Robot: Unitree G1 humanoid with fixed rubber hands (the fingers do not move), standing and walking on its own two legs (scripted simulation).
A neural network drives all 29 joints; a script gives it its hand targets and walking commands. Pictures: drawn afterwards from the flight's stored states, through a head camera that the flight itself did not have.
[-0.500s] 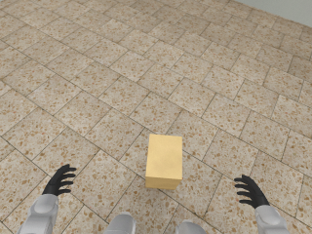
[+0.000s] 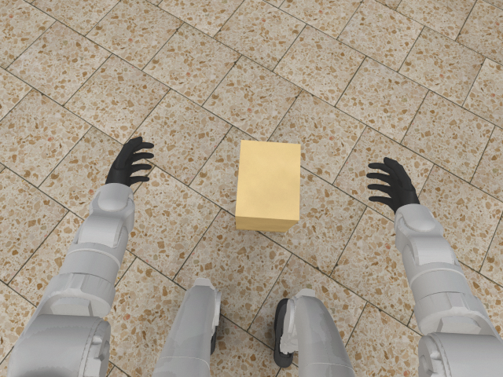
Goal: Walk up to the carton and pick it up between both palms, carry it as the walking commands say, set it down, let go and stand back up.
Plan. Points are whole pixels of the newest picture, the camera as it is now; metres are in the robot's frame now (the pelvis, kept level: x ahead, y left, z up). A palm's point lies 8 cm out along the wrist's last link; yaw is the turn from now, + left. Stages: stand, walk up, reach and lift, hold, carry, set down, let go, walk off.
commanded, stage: reach and lift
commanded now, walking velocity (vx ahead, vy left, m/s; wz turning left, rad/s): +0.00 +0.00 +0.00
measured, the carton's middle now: (265, 190) +0.52 -0.04 -0.55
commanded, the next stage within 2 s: none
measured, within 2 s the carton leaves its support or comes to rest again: neither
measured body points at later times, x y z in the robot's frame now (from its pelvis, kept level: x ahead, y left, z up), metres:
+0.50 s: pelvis +0.00 +0.00 -0.02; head +0.32 +0.01 +0.30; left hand +0.53 +0.18 -0.13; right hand +0.53 -0.19 -0.14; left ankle +0.06 +0.12 -0.65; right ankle +0.04 -0.13 -0.65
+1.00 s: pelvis -0.03 +0.01 -0.09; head +0.33 +0.00 +0.18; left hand +0.54 +0.17 -0.24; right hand +0.53 -0.18 -0.24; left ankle +0.06 +0.13 -0.65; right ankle +0.04 -0.13 -0.65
